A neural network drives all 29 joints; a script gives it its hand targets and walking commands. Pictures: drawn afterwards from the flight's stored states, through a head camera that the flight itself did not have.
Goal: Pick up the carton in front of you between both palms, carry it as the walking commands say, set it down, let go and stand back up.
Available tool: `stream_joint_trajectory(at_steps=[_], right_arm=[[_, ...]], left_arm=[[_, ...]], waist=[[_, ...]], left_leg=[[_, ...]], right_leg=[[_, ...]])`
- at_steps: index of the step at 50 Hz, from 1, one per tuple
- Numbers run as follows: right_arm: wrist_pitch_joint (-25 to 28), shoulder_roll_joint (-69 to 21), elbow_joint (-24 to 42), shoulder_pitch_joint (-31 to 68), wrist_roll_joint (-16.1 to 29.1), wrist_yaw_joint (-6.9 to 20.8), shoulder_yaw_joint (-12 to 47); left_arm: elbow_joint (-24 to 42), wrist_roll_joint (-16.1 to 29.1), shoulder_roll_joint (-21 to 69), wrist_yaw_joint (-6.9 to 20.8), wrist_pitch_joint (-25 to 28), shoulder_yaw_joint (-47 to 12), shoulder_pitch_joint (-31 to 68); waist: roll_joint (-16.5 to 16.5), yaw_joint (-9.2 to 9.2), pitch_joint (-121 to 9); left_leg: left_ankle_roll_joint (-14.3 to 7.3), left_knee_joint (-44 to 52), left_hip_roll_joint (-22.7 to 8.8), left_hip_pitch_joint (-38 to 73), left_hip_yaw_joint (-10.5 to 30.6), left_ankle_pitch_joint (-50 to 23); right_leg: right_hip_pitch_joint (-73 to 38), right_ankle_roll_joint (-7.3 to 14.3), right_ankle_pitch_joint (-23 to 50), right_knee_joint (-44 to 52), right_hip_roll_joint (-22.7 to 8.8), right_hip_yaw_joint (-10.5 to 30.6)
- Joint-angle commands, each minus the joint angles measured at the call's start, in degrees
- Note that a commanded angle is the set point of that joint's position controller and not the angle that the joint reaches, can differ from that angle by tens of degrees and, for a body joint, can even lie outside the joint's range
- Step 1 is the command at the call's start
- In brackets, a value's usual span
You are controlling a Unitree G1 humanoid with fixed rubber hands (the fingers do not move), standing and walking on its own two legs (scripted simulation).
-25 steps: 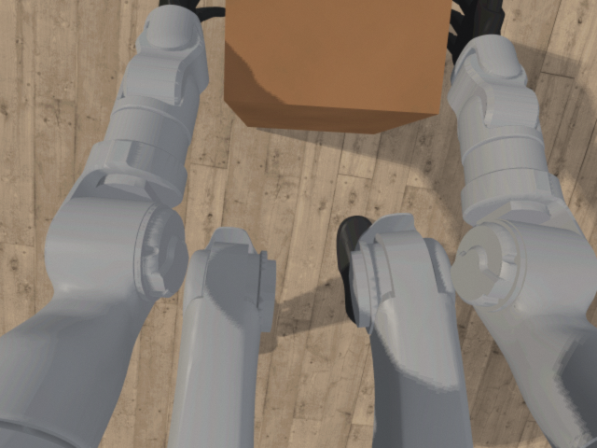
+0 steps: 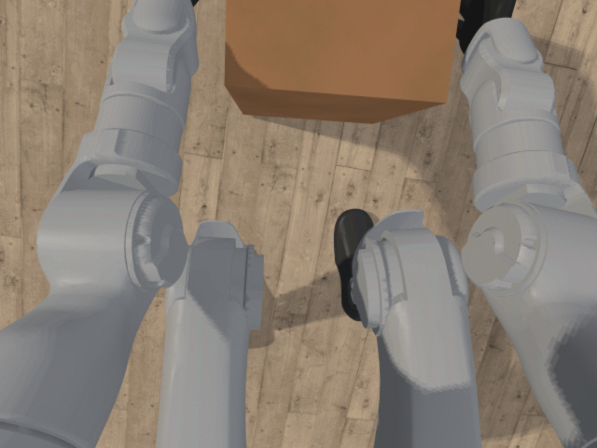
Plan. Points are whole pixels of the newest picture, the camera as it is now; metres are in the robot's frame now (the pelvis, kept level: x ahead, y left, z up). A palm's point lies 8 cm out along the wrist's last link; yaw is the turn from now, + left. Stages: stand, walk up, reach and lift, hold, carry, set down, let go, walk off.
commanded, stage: set down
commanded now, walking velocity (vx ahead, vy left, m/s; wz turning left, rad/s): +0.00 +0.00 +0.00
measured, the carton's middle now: (326, 24) +0.54 -0.06 -0.25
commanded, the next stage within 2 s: let go in 1.34 s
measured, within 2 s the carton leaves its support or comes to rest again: neither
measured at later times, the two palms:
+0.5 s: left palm out of the picture +0.56 +0.13 -0.13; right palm (534, 6) +0.52 -0.24 -0.13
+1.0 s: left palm out of the picture +0.57 +0.14 +0.03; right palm out of the picture +0.51 -0.25 +0.03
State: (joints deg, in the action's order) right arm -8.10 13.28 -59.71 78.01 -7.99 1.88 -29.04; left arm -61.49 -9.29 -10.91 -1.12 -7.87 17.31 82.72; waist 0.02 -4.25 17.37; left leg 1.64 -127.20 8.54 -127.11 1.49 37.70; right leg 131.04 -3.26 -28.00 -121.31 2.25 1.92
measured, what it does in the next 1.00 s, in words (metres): rises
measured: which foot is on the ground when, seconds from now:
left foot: down 0.00-1.00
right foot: down 0.00-1.00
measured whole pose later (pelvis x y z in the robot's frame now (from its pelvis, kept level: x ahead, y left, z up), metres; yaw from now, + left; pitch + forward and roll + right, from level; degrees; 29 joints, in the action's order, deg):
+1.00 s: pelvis +0.02 -0.01 +0.14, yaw +1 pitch +47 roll +0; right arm -9.7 14.5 -44.3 62.3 5.5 -4.3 -17.1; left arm -50.3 3.5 -19.0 -3.5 -10.8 9.5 69.1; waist 1.4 -5.0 -1.8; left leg 1.0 -98.3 4.4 -113.5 1.8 32.1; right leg 117.2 -0.6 -24.5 -94.4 1.1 1.0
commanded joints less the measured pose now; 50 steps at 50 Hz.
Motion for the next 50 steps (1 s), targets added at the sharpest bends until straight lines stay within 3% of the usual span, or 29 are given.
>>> stream_joint_trajectory(at_steps=[1,4,5,10,15,23,30,36,44,50], right_arm=[[2.05,-14.46,-2.34,14.03,0.53,3.84,5.06],[6.28,10.12,-2.24,9.50,4.05,-3.63,2.79],[7.25,11.76,-2.30,10.66,6.39,-4.90,4.13],[10.05,14.47,-2.31,14.04,15.35,-6.13,11.15],[9.86,15.72,1.62,12.87,20.13,-6.44,15.43],[4.87,15.19,14.55,7.79,20.54,-8.42,16.19],[2.08,9.25,12.68,3.81,15.74,-8.17,13.57],[2.45,8.09,12.89,1.88,13.41,-7.32,12.03],[0.52,9.01,20.20,-1.22,13.33,-6.86,11.27],[-1.01,8.54,23.08,-4.29,13.42,-5.81,11.10]], left_arm=[[-0.34,0.54,11.41,3.74,1.11,-5.77,14.02],[1.05,4.11,-12.45,-2.84,3.49,-5.92,11.84],[1.17,6.74,-13.57,-3.81,4.01,-7.65,13.43],[3.84,18.05,-13.44,-3.82,5.69,-16.23,17.78],[6.97,22.06,-15.03,-4.03,5.44,-18.74,15.92],[16.74,19.25,-17.91,-5.95,1.52,-13.82,12.02],[9.85,15.30,-14.64,-4.51,-0.19,-8.90,6.93],[7.53,13.40,-14.12,-3.36,0.90,-7.08,5.35],[15.66,13.08,-14.57,-2.89,-0.79,-7.55,4.14],[19.23,12.43,-14.32,-2.05,-2.30,-6.90,1.32]], waist=[[4.56,-0.10,-43.97],[3.71,-0.87,-48.94],[3.92,-1.31,-50.66],[5.31,-3.99,-58.42],[5.17,-4.37,-69.56],[3.92,-2.76,-86.73],[2.02,-1.92,-69.57],[1.83,-2.07,-71.15],[4.38,-2.83,-83.66],[5.03,-2.56,-85.15]], left_leg=[[-0.37,14.88,-2.01,14.48,-1.14,-11.43],[0.28,14.63,-3.57,18.50,-0.69,-13.45],[0.38,14.15,-3.87,18.95,-0.41,-14.56],[0.79,11.81,-5.33,21.02,0.54,-19.82],[0.48,10.86,-5.62,26.00,-0.66,-21.97],[-0.61,15.84,-3.38,33.40,-4.80,-17.70],[-1.19,23.53,-3.25,23.62,-4.48,-10.58],[-0.88,28.97,-3.21,24.28,-4.17,-11.85],[-0.25,35.88,-2.60,36.56,-4.62,-17.92],[0.01,41.93,-2.36,42.69,-4.44,-21.80]], right_leg=[[-28.06,1.28,9.93,4.22,1.35,-4.33],[-30.93,0.48,12.38,4.38,-0.23,-4.12],[-31.85,0.57,14.06,4.11,-0.61,-3.75],[-34.49,1.71,21.88,2.20,-2.25,-3.21],[-41.45,2.20,25.41,2.27,-2.65,-3.49],[-54.52,2.04,23.90,8.49,-0.56,-5.81],[-45.04,1.40,15.20,16.52,-0.25,-5.43],[-46.38,1.11,16.01,21.82,-0.18,-5.18],[-55.32,1.11,21.63,28.98,0.57,-6.11],[-60.29,1.17,25.07,35.01,1.10,-6.07]])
